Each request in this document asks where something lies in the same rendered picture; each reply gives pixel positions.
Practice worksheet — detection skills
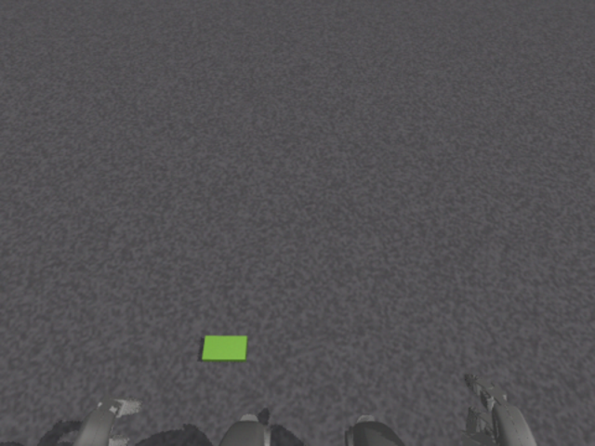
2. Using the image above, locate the right robot hand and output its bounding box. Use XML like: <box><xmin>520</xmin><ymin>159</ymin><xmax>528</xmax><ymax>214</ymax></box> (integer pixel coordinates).
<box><xmin>461</xmin><ymin>374</ymin><xmax>537</xmax><ymax>446</ymax></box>

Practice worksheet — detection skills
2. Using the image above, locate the small box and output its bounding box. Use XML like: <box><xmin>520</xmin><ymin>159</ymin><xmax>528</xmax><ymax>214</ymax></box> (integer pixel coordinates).
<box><xmin>202</xmin><ymin>335</ymin><xmax>248</xmax><ymax>361</ymax></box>

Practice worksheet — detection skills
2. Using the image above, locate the left robot hand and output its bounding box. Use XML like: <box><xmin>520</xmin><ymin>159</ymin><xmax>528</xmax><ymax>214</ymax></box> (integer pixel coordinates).
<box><xmin>73</xmin><ymin>394</ymin><xmax>142</xmax><ymax>446</ymax></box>

